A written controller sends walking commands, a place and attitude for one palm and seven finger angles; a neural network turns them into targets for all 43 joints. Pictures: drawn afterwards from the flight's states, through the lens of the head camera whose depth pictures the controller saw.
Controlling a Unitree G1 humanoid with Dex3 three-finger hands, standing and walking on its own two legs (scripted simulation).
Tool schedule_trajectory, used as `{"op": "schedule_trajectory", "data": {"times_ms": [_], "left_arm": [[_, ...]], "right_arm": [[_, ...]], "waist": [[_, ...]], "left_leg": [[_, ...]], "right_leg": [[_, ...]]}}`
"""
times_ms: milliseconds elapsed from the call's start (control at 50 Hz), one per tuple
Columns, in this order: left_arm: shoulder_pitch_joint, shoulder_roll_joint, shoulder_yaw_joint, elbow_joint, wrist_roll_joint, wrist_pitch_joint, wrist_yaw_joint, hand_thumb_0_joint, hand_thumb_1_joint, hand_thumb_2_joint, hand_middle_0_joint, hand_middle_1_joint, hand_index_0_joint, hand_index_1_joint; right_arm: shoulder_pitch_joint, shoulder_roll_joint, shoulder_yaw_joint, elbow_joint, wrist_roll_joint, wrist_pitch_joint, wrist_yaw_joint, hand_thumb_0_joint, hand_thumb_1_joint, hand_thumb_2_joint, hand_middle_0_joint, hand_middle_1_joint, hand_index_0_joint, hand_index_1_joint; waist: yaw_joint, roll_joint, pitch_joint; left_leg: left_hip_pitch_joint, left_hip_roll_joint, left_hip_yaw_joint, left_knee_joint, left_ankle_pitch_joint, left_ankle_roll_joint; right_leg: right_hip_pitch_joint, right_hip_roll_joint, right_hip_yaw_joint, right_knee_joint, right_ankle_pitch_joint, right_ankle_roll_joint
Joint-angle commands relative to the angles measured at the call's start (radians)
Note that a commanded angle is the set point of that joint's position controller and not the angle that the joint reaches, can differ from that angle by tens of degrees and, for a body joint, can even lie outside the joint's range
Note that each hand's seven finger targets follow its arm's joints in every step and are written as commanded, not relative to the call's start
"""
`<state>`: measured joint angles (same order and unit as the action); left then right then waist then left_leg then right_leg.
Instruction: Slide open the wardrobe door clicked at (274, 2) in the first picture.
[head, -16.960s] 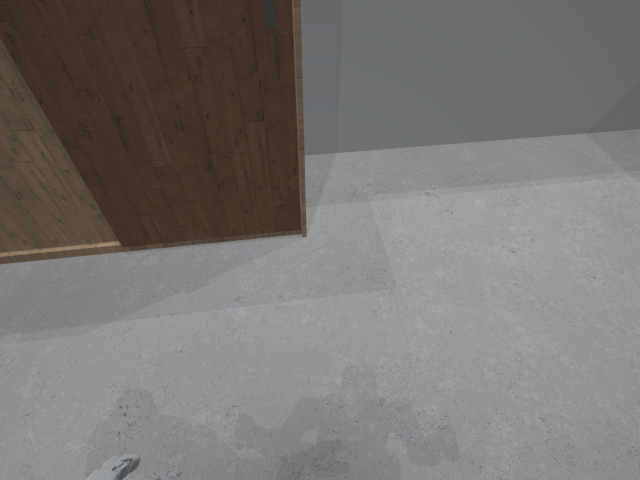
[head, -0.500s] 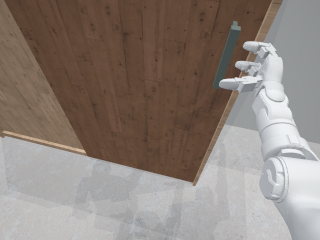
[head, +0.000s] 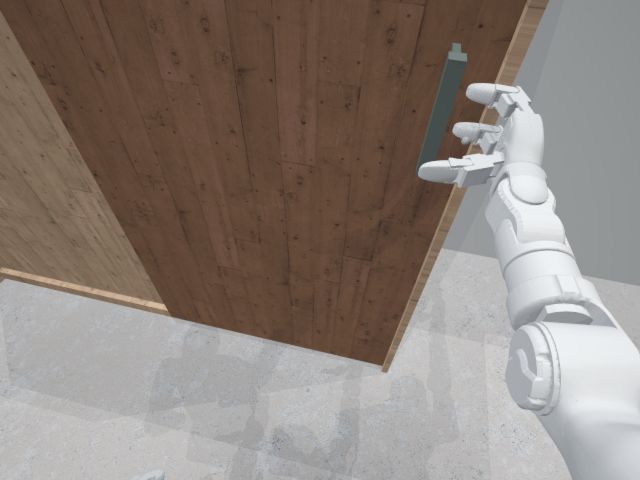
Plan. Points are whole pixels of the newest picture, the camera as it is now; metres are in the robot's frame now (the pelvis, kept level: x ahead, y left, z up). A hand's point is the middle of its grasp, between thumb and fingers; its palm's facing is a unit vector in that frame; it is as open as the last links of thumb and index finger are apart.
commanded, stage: slide the fingers in behind the handle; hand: right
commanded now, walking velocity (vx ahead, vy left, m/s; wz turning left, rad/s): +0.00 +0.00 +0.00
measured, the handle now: (438, 114) +0.55 -0.08 +0.19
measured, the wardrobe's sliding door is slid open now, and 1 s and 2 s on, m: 0.00 0.00 0.00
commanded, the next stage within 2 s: grip the handle and tug to test in 1.10 s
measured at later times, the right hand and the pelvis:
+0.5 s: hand (435, 131) +0.50 -0.07 +0.20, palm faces +0.08 +1.00 +0.04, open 14.0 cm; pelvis +0.01 +0.00 +0.00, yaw +1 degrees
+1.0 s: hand (423, 132) +0.50 -0.06 +0.19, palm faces +0.10 +0.99 +0.05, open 14.0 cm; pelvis +0.00 +0.01 +0.00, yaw +0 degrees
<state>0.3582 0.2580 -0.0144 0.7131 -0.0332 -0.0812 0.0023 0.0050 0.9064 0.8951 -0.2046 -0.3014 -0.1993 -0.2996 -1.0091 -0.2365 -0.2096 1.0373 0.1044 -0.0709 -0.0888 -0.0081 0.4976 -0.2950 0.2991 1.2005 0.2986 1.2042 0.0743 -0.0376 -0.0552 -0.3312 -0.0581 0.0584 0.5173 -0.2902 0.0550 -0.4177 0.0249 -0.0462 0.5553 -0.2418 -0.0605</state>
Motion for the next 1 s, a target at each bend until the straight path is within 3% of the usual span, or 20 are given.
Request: {"op": "schedule_trajectory", "data": {"times_ms": [0, 40, 80, 120, 140, 200, 220, 300, 340, 360, 380, 540, 600, 620, 680, 720, 800, 820, 920, 980], "left_arm": [[0.055, 0.139, 0.049, -0.071, 0.001, -0.034, 0.013, 0.000, 0.900, 0.900, -0.200, -0.300, -0.200, -0.300], [0.059, 0.139, 0.046, -0.071, 0.003, -0.033, 0.011, 0.000, 0.900, 0.900, -0.200, -0.300, -0.200, -0.300], [0.061, 0.134, 0.047, -0.069, 0.009, -0.035, 0.004, 0.000, 0.900, 0.900, -0.200, -0.300, -0.200, -0.300], [0.070, 0.141, 0.049, -0.071, 0.012, -0.030, 0.001, 0.000, 0.900, 0.900, -0.200, -0.300, -0.200, -0.300], [0.061, 0.135, 0.046, -0.076, 0.012, -0.027, -0.001, 0.000, 0.900, 0.900, -0.200, -0.300, -0.200, -0.300], [0.061, 0.132, 0.050, -0.081, 0.014, -0.025, -0.007, 0.000, 0.900, 0.900, -0.200, -0.300, -0.200, -0.300], [0.070, 0.137, 0.054, -0.079, 0.014, -0.022, -0.006, 0.000, 0.900, 0.900, -0.200, -0.300, -0.200, -0.300], [0.062, 0.129, 0.052, -0.074, 0.012, -0.022, -0.005, 0.000, 0.900, 0.900, -0.200, -0.300, -0.200, -0.300], [0.062, 0.135, 0.056, -0.072, 0.014, -0.023, -0.001, 0.000, 0.900, 0.900, -0.200, -0.300, -0.200, -0.300], [0.059, 0.133, 0.054, -0.072, 0.014, -0.023, -0.001, 0.000, 0.900, 0.900, -0.200, -0.300, -0.200, -0.300], [0.059, 0.129, 0.054, -0.072, 0.015, -0.023, 0.000, 0.000, 0.900, 0.900, -0.200, -0.300, -0.200, -0.300], [0.040, 0.126, 0.048, -0.088, 0.013, -0.004, -0.002, 0.000, 0.900, 0.900, -0.200, -0.300, -0.200, -0.300], [0.042, 0.126, 0.049, -0.084, 0.013, -0.003, 0.005, 0.000, 0.900, 0.900, -0.200, -0.300, -0.200, -0.300], [0.049, 0.127, 0.054, -0.080, 0.011, -0.002, 0.008, 0.000, 0.900, 0.900, -0.200, -0.300, -0.200, -0.300], [0.041, 0.119, 0.050, -0.075, 0.016, -0.015, 0.006, 0.000, 0.900, 0.900, -0.200, -0.300, -0.200, -0.300], [0.053, 0.121, 0.051, -0.065, 0.018, -0.014, 0.005, 0.000, 0.900, 0.900, -0.200, -0.300, -0.200, -0.300], [0.051, 0.121, 0.049, -0.063, 0.017, -0.011, 0.000, 0.000, 0.900, 0.900, -0.200, -0.300, -0.200, -0.300], [0.059, 0.127, 0.051, -0.061, 0.016, -0.006, 0.002, 0.000, 0.900, 0.900, -0.200, -0.300, -0.200, -0.300], [0.050, 0.127, 0.049, -0.080, 0.015, 0.000, 0.008, 0.000, 0.900, 0.900, -0.200, -0.300, -0.200, -0.300], [0.047, 0.119, 0.044, -0.078, 0.019, -0.002, 0.004, 0.000, 0.900, 0.900, -0.200, -0.300, -0.200, -0.300]], "right_arm": [[-0.608, -0.129, 0.001, -0.212, 0.020, -0.061, -0.002, 0.000, 0.500, -0.300, 0.300, 1.200, 0.300, 1.200], [-0.578, -0.152, -0.025, -0.205, 0.017, -0.069, -0.014, 0.000, 0.500, -0.300, 0.300, 1.200, 0.300, 1.200], [-0.602, -0.119, -0.004, -0.221, 0.011, -0.080, -0.025, 0.000, 0.500, -0.300, 0.300, 1.200, 0.300, 1.200], [-0.545, -0.164, -0.041, -0.197, -0.005, -0.087, -0.040, 0.000, 0.500, -0.300, 0.300, 1.200, 0.300, 1.200], [-0.568, -0.128, -0.002, -0.209, -0.011, -0.088, -0.043, 0.000, 0.500, -0.300, 0.300, 1.200, 0.300, 1.200], [-0.549, -0.089, 0.016, -0.218, -0.017, -0.082, -0.056, 0.000, 0.500, -0.300, 0.300, 1.200, 0.300, 1.200], [-0.544, -0.101, 0.006, -0.209, -0.018, -0.079, -0.058, 0.000, 0.500, -0.300, 0.300, 1.200, 0.300, 1.200], [-0.618, -0.045, 0.054, -0.235, -0.007, -0.066, -0.056, 0.000, 0.500, -0.300, 0.300, 1.200, 0.300, 1.200], [-0.598, -0.116, -0.016, -0.259, 0.001, -0.073, -0.065, 0.000, 0.500, -0.300, 0.300, 1.200, 0.300, 1.200], [-0.618, -0.109, -0.006, -0.289, 0.003, -0.079, -0.066, 0.000, 0.500, -0.300, 0.300, 1.200, 0.300, 1.200], [-0.588, -0.127, -0.036, -0.280, 0.004, -0.081, -0.072, 0.000, 0.500, -0.300, 0.300, 1.200, 0.300, 1.200], [-0.497, -0.085, 0.014, -0.220, -0.029, -0.035, -0.085, 0.000, 0.500, -0.300, 0.300, 1.200, 0.300, 1.200], [-0.598, -0.076, 0.020, -0.259, -0.008, -0.032, -0.084, 0.000, 0.500, -0.300, 0.300, 1.200, 0.300, 1.200], [-0.593, -0.101, -0.003, -0.259, -0.006, -0.042, -0.087, 0.000, 0.500, -0.300, 0.300, 1.200, 0.300, 1.200], [-0.638, -0.086, 0.012, -0.316, -0.007, -0.081, -0.090, 0.000, 0.500, -0.300, 0.300, 1.200, 0.300, 1.200], [-0.594, -0.107, 0.001, -0.274, -0.020, -0.094, -0.094, 0.000, 0.500, -0.300, 0.300, 1.200, 0.300, 1.200], [-0.568, -0.050, 0.049, -0.181, -0.035, -0.066, -0.090, 0.000, 0.500, -0.300, 0.300, 1.200, 0.300, 1.200], [-0.562, -0.075, 0.022, -0.161, -0.031, -0.060, -0.094, 0.000, 0.500, -0.300, 0.300, 1.200, 0.300, 1.200], [-0.563, -0.147, -0.054, -0.213, 0.000, -0.066, -0.089, 0.000, 0.500, -0.300, 0.300, 1.200, 0.300, 1.200], [-0.581, -0.124, -0.015, -0.227, -0.029, -0.094, -0.091, 0.000, 0.500, -0.300, 0.300, 1.200, 0.300, 1.200]], "waist": [[0.035, 0.044, -0.349], [0.023, 0.055, -0.364], [0.029, 0.040, -0.366], [0.013, 0.071, -0.362], [0.026, 0.051, -0.356], [0.022, 0.042, -0.355], [0.028, 0.090, -0.350], [0.041, 0.052, -0.334], [0.019, 0.052, -0.389], [0.021, 0.039, -0.412], [0.006, 0.043, -0.417], [0.016, 0.087, -0.285], [0.032, 0.087, -0.319], [0.025, 0.100, -0.338], [0.026, 0.030, -0.393], [0.024, 0.070, -0.379], [0.036, 0.077, -0.321], [0.034, 0.107, -0.319], [0.000, 0.115, -0.377], [0.020, 0.096, -0.336]], "left_leg": [[-0.038, 0.016, -0.059, -0.067, 0.276, -0.032], [-0.018, 0.016, -0.057, -0.057, 0.305, -0.029], [-0.035, 0.014, -0.053, -0.048, 0.312, -0.029], [-0.015, 0.015, -0.052, -0.043, 0.319, -0.028], [-0.026, 0.016, -0.051, -0.040, 0.313, -0.030], [-0.034, 0.013, -0.049, -0.037, 0.329, -0.027], [-0.027, 0.012, -0.046, -0.039, 0.334, -0.030], [-0.052, 0.011, -0.048, -0.049, 0.304, -0.030], [-0.013, 0.012, -0.055, -0.046, 0.330, -0.029], [0.000, 0.012, -0.056, -0.042, 0.347, -0.027], [0.015, 0.011, -0.057, -0.039, 0.365, -0.025], [0.017, 0.019, -0.060, -0.063, 0.344, -0.036], [0.024, 0.020, -0.069, -0.072, 0.344, -0.040], [0.035, 0.020, -0.067, -0.071, 0.346, -0.038], [0.025, 0.019, -0.069, -0.058, 0.358, -0.034], [0.029, 0.020, -0.068, -0.060, 0.355, -0.038], [-0.006, 0.021, -0.061, -0.062, 0.327, -0.038], [0.007, 0.022, -0.062, -0.067, 0.330, -0.041], [0.107, 0.030, -0.082, -0.065, 0.421, -0.048], [0.073, 0.030, -0.081, -0.063, 0.407, -0.048]], "right_leg": [[0.309, -0.026, 0.096, -0.025, 0.216, 0.011], [0.300, -0.026, 0.097, -0.023, 0.248, 0.011], [0.314, -0.026, 0.098, -0.015, 0.269, 0.014], [0.289, -0.027, 0.095, -0.012, 0.280, 0.013], [0.288, -0.026, 0.095, -0.017, 0.269, 0.014], [0.304, -0.029, 0.089, -0.009, 0.295, 0.016], [0.294, -0.030, 0.092, -0.006, 0.300, 0.012], [0.305, -0.030, 0.094, -0.014, 0.260, 0.016], [0.316, -0.029, 0.092, -0.012, 0.290, 0.015], [0.330, -0.028, 0.092, -0.012, 0.302, 0.018], [0.325, -0.027, 0.088, -0.011, 0.317, 0.018], [0.227, -0.022, 0.063, -0.028, 0.236, 0.006], [0.245, -0.018, 0.065, -0.031, 0.219, 0.004], [0.257, -0.021, 0.069, -0.029, 0.233, 0.005], [0.306, -0.019, 0.075, -0.021, 0.263, 0.010], [0.285, -0.020, 0.074, -0.020, 0.255, 0.007], [0.249, -0.016, 0.073, -0.024, 0.214, 0.008], [0.241, -0.016, 0.072, -0.025, 0.217, 0.005], [0.210, -0.006, 0.058, -0.033, 0.231, 0.001], [0.204, -0.005, 0.055, -0.028, 0.214, -0.002]]}}
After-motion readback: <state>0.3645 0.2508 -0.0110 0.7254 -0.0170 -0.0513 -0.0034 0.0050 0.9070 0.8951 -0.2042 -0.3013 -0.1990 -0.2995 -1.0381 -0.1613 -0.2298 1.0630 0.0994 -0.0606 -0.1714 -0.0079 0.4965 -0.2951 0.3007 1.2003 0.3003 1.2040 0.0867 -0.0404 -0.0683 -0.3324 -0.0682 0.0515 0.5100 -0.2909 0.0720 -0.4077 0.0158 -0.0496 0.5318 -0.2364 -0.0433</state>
